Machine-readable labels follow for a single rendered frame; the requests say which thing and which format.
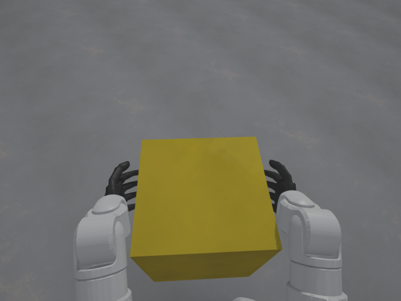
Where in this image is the right robot forearm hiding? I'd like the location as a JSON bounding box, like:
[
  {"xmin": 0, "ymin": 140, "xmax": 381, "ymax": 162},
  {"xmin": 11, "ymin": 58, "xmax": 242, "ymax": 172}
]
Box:
[{"xmin": 276, "ymin": 190, "xmax": 348, "ymax": 301}]

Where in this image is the right robot hand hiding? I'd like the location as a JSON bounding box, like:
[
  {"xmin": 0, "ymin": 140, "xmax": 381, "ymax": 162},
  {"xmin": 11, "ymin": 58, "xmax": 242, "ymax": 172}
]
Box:
[{"xmin": 264, "ymin": 160, "xmax": 296, "ymax": 213}]

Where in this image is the carton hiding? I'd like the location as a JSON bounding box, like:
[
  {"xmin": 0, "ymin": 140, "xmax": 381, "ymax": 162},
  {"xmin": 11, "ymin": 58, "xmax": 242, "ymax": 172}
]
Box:
[{"xmin": 130, "ymin": 137, "xmax": 282, "ymax": 282}]

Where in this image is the left robot forearm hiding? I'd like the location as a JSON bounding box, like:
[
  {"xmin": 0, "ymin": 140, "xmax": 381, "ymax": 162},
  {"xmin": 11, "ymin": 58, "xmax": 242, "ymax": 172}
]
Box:
[{"xmin": 73, "ymin": 194, "xmax": 132, "ymax": 301}]

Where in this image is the left robot hand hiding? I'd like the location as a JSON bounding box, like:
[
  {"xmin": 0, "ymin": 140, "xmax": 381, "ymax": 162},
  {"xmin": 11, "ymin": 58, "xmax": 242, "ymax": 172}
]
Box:
[{"xmin": 105, "ymin": 161, "xmax": 139, "ymax": 212}]

